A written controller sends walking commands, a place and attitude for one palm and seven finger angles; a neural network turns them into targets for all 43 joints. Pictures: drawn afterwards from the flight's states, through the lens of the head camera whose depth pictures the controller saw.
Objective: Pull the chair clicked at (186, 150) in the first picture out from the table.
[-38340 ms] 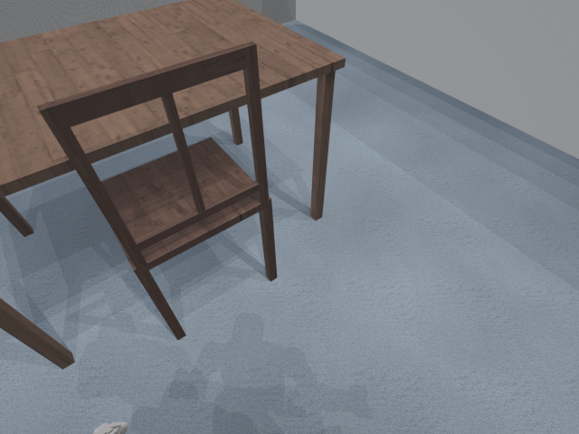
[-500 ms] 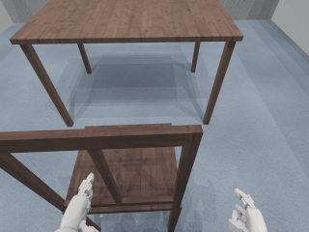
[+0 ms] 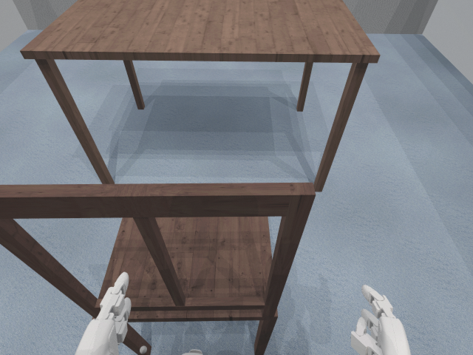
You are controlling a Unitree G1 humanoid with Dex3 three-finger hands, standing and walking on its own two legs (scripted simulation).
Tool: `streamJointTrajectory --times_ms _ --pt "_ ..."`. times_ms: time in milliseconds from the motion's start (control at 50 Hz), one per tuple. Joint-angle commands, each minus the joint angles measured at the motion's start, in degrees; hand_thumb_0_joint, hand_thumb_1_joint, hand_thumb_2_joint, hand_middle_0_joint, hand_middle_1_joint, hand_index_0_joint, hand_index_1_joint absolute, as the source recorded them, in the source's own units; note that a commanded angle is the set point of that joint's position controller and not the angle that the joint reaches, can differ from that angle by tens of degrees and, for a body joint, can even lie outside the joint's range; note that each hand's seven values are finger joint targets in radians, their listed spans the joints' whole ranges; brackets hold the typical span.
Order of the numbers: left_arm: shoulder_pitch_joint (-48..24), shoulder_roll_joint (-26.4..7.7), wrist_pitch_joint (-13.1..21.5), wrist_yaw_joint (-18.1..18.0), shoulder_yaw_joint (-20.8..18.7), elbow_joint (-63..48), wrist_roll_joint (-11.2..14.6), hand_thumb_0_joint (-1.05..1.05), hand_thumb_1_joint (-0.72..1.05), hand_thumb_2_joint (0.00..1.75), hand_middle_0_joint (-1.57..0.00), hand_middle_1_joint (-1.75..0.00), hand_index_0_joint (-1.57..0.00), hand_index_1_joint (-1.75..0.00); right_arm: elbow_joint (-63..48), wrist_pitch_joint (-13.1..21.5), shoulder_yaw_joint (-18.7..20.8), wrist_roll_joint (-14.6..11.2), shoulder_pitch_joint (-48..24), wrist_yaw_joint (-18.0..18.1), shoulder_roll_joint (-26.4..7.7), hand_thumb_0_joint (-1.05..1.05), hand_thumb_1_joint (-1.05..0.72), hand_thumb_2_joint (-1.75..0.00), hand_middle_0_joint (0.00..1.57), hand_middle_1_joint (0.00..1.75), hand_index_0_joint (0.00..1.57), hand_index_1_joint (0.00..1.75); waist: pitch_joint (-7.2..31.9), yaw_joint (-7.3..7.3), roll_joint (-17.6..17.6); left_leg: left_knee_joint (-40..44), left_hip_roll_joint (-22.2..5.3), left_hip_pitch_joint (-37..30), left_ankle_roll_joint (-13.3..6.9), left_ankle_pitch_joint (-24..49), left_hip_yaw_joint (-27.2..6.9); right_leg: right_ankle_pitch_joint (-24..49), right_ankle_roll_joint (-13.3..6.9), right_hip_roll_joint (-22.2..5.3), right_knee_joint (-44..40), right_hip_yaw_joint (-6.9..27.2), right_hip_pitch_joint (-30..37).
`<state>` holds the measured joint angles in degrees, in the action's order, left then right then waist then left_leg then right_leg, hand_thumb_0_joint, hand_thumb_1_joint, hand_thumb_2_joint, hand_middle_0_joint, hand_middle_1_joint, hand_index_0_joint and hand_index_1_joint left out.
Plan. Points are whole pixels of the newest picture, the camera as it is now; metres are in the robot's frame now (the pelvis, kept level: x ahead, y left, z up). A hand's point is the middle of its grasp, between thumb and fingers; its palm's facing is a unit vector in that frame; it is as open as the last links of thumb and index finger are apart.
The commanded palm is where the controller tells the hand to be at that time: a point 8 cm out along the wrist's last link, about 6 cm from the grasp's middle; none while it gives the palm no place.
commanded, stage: draw the hand back to the body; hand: left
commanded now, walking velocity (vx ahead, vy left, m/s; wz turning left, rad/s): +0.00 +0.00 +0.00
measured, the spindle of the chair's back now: (166, 268) +0.27 +0.14 +0.01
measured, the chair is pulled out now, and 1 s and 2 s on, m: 0.61 0.61 0.61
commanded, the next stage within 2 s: step back with the hand held close in 1.48 s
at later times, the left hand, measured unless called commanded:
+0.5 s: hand (88, 305) +0.17 +0.19 +0.11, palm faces +0.16 -0.95 -0.27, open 16.9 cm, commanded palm +0.13 +0.25 +0.13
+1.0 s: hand (50, 281) +0.19 +0.24 +0.13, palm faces +0.28 -0.84 -0.46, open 10.3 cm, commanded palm +0.17 +0.29 +0.22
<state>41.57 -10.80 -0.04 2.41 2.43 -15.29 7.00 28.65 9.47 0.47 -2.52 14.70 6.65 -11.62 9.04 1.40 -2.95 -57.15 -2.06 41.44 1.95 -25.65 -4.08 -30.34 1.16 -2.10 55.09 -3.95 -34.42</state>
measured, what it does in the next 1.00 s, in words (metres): rises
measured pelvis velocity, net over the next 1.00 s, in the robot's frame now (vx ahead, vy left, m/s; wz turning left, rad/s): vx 0.03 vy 0.00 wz -0.02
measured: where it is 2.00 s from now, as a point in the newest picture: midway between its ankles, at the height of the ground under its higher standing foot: outside the picture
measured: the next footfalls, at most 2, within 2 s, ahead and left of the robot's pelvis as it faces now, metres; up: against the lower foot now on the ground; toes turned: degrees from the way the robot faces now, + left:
none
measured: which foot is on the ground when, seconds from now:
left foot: down 0.00-1.00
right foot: down 0.00-1.00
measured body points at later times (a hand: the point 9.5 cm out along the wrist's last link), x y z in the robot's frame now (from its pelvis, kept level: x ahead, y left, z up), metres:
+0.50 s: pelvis +0.01 -0.01 +0.01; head +0.00 -0.02 +0.46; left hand +0.16 +0.24 +0.13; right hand +0.20 -0.23 -0.05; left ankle +0.03 +0.14 -0.68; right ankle -0.03 -0.13 -0.68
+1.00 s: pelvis +0.03 +0.00 +0.05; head +0.02 -0.03 +0.50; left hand +0.17 +0.28 +0.16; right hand +0.23 -0.21 -0.02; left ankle +0.03 +0.14 -0.68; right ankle -0.03 -0.13 -0.68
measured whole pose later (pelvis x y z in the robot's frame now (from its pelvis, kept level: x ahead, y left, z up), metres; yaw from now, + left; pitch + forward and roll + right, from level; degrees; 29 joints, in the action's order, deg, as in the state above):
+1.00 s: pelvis +0.03 +0.00 +0.05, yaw -1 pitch -3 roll +0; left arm 35.4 -21.4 -5.7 -7.7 -9.3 -22.4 3.2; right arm 35.9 9.5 -3.5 -1.4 10.0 7.7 -11.9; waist -1.4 -4.2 -3.6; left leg -30.5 -1.8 10.0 1.9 -17.2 -1.2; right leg -20.8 1.3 -2.5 28.5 -2.5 -4.2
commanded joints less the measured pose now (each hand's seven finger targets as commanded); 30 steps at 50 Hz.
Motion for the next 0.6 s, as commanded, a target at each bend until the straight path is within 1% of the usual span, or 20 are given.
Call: streamJointTrajectory --times_ms 0,40,100,120,140,160,180,200,220,240,280,340,380,400,420,440,460,500,560,580 --pt "-0.79 -3.74 14.88 0.65 -6.23 -17.48 2.95 0.0 -0.55 0.2 0.0 0.0 0.0 0.0 -7.25 5.24 2.78 0.03 -5.31 -0.39 -5.05 0.0 -0.9 -0.9 0.2 0.3 0.2 0.3 5.06 -0.63 -0.46 5.75 2.08 -7.9 -3.13 13.33 2.33 13.39 -1.6 2.33 -7.22 -1.93 -2.67" --pt "0.06 -4.76 18.75 1.39 -8.19 -15.39 3.17 0.0 -0.55 0.2 0.0 0.0 0.0 0.0 -5.68 5.14 3.29 -0.06 -6.07 -1.02 -4.71 0.0 -0.9 -0.9 0.2 0.3 0.2 0.3 4.3 -1.11 -0.36 4.77 1.76 -6.3 -2.96 14.23 2.1 14.38 -1.71 2.39 -6.3 -1.54 -3.24" --pt "1.12 -3.39 25.24 5.17 -7.41 -12.46 4.32 0.0 -0.55 0.2 0.0 0.0 0.0 0.0 -4.86 5.21 3.67 -0.22 -7.23 -2.5 -4.53 0.0 -0.9 -0.9 0.2 0.3 0.2 0.3 4.24 -1.05 0.93 2.89 1.55 -4.1 -2.72 13.8 2.05 14.67 -1.47 2.22 -4.3 -1.54 -4.84" --pt "2.71 -4.25 25.63 6.52 -8.49 -10.67 4.73 0.0 -0.55 0.2 0.0 0.0 0.0 0.0 -5.26 4.96 4.04 -0.45 -7.7 -2.64 -4.82 0.0 -0.9 -0.9 0.2 0.3 0.2 0.3 4.92 -1.18 2.12 2.86 1.42 -4.52 -2.85 13.26 2.21 15.05 -1.34 2.07 -4.76 -1.1 -3.8" --pt "4.27 -5.21 24.72 7.55 -9.52 -9.92 4.77 0.0 -0.55 0.2 0.0 0.0 0.0 0.0 -5.78 4.64 4.13 -0.74 -8.81 -2.72 -5.05 0.0 -0.9 -0.9 0.2 0.3 0.2 0.3 5.69 -1.87 0.95 3.51 1.45 -5.18 -2.98 13.1 2.4 15.15 -1.51 1.96 -5.32 -0.65 -1.85" --pt "3.86 -5.41 23.72 8.37 -9.37 -11.77 5.37 0.0 -0.55 0.2 0.0 0.0 0.0 0.0 -6.93 4.38 3.91 -1.06 -8.75 -2.6 -5.15 0.0 -0.9 -0.9 0.2 0.3 0.2 0.3 6.93 -1.53 1.44 4.22 1.54 -6.21 -3.14 12.38 2.53 14.74 -1.24 1.79 -5.7 -0.7 -0.91" --pt "4.21 -6.57 22.28 8.87 -10.71 -12.83 5.81 0.0 -0.55 0.2 0.0 0.0 0.0 0.0 -7.58 4.06 4.02 -1.28 -9.37 -2.24 -5.33 0.0 -0.9 -0.9 0.2 0.3 0.2 0.3 7.44 -1.96 1.04 4.8 1.47 -6.93 -3.19 11.95 2.62 14.46 -1.24 1.6 -6.15 -0.39 0.3" --pt "3.34 -6.56 20.88 9.12 -10.93 -14.62 6.5 0.0 -0.55 0.2 0.0 0.0 0.0 0.0 -8.29 3.8 3.69 -1.51 -9.57 -1.83 -5.15 0.0 -0.9 -0.9 0.2 0.3 0.2 0.3 7.51 -1.82 1.93 5.51 1.47 -7.53 -3.37 11.36 2.56 14.07 -1.04 1.51 -6.94 -0.42 1.0" --pt "2.2 -8.08 19.76 8.92 -12.87 -16.25 7.24 0.0 -0.55 0.2 0.0 0.0 0.0 0.0 -8.56 3.64 3.65 -1.7 -9.53 -1.26 -5.15 0.0 -0.9 -0.9 0.2 0.3 0.2 0.3 7.69 -1.96 2.48 5.87 1.39 -8.19 -3.45 11.16 2.43 13.97 -0.97 1.46 -7.66 -0.1 1.72" --pt "1.44 -9.15 18.8 8.43 -14.38 -17.03 7.72 0.0 -0.55 0.2 0.0 0.0 0.0 0.0 -8.35 3.6 3.33 -1.79 -10.28 -0.71 -4.96 0.0 -0.9 -0.9 0.2 0.3 0.2 0.3 6.89 -2.31 1.63 6.51 1.32 -8.58 -3.46 10.81 2.25 13.34 -1.23 1.67 -8.34 -0.12 2.23" --pt "-1.1 -8.91 18.13 7.58 -14.97 -19.82 8.88 0.0 -0.55 0.2 0.0 0.0 0.0 0.0 -8.3 3.92 2.56 -1.86 -9.24 -0.03 -4.58 0.0 -0.9 -0.9 0.2 0.3 0.2 0.3 5.06 -1.77 1.72 7.88 1.25 -9.61 -3.51 10.32 1.93 12.29 -1.09 1.82 -9.74 -0.51 2.01" --pt "-4.3 -9.83 18.01 6.73 -16.28 -20.9 9.32 0.0 -0.44 0.25 -0.01 -0.02 -0.01 -0.02 -7.39 5.05 2.02 -1.97 -8.77 0.66 -4.81 0.0 -0.9 -0.9 0.2 0.3 0.2 0.3 2.37 -1.44 1.96 9.16 0.87 -10.94 -3.55 10.56 1.51 11.89 -1.26 2.2 -11.63 -0.6 2.15" --pt "-4.81 -9.43 17.16 7.52 -16.32 -18.16 9.72 0.0 -0.37 0.29 -0.02 -0.04 -0.02 -0.04 -6.47 5.76 1.6 -2.05 -8.21 0.7 -5.03 0.0 -0.9 -0.9 0.2 0.3 0.2 0.3 0.3 -0.92 1.73 10.11 0.81 -11.54 -3.36 9.98 1.48 11.6 -1.11 2.2 -13.09 -0.51 2.35" --pt "-0.73 -19.09 11.15 -0.91 -18.99 -17.11 -0.29 0.0 -0.33 0.31 -0.03 -0.05 -0.03 -0.05 -7.35 2.9 1.15 -0.66 -8.8 2.1 -4.36 0.0 -0.9 -0.9 0.2 0.3 0.2 0.3 0.6 -5.78 1.22 12.69 -0.5 -13.99 -2.73 10.29 1.89 12.07 -2.62 0.34 -17.27 3.72 5.63" --pt "-2.32 -13.2 8.76 -4.02 -14.73 -21.5 -1.51 0.0 -0.3 0.32 -0.04 -0.05 -0.04 -0.05 -8.99 2.12 0.24 -0.26 -8.34 2.34 -3.73 0.0 -0.9 -0.9 0.2 0.3 0.2 0.3 -1.69 -3.35 -0.23 13.57 0.01 -16.26 -2.89 10.07 2.5 12.24 -2.26 -0.49 -19.29 3.15 5.45" --pt "-3.26 -13.51 7.31 -5.79 -15.74 -20.26 -2.02 0.0 -0.26 0.34 -0.04 -0.06 -0.04 -0.06 -8.32 1.9 0.61 -0.4 -8.62 2.43 -3.8 0.0 -0.9 -0.9 0.2 0.3 0.2 0.3 -2.51 -3.26 1.67 13.86 0.03 -16.72 -2.7 9.81 2.22 11.79 -2.28 -0.54 -20.5 3.12 6.39" --pt "-1.83 -10.56 6.29 -6.81 -13.65 -18.75 -2.86 0.0 -0.22 0.36 -0.04 -0.07 -0.04 -0.07 -7.87 1.2 0.17 -0.22 -8.8 2.39 -3.57 0.0 -0.9 -0.9 0.2 0.3 0.2 0.3 -5.03 -3.09 -0.83 14.83 -0.04 -18.34 -2.77 9.73 2.88 12.07 -2.21 -0.59 -21.14 2.6 6.42" --pt "-2.74 -11.81 5.0 -8.47 -13.99 -19.68 -3.73 0.0 -0.15 0.39 -0.05 -0.08 -0.05 -0.08 -7.69 0.03 -0.19 0.02 -9.31 2.44 -4.12 0.0 -0.9 -0.9 0.2 0.3 0.2 0.3 -5.56 -3.23 -0.99 17.01 -0.23 -20.75 -2.89 11.09 2.72 14.0 -2.22 -0.59 -22.47 1.58 8.82" --pt "-4.68 -14.39 4.73 -10.06 -15.85 -22.06 -4.37 0.0 -0.04 0.44 -0.07 -0.1 -0.07 -0.1 -7.57 0.15 -0.56 0.48 -10.21 2.58 -4.71 0.0 -0.9 -0.9 0.2 0.3 0.2 0.3 -4.26 -3.61 1.14 20.43 -0.11 -24.38 -2.96 13.25 2.59 16.85 -2.08 -0.57 -24.5 1.17 13.43" --pt "-4.9 -14.94 4.65 -10.52 -16.79 -21.78 -4.43 0.0 -0.01 0.46 -0.07 -0.11 -0.07 -0.11 -7.25 0.14 -0.57 0.49 -10.55 2.61 -4.74 0.0 -0.9 -0.9 0.2 0.3 0.2 0.3 -4.92 -3.69 0.81 21.49 -0.22 -25.36 -2.89 13.6 2.53 17.14 -2.09 -0.46 -25.21 1.04 13.95"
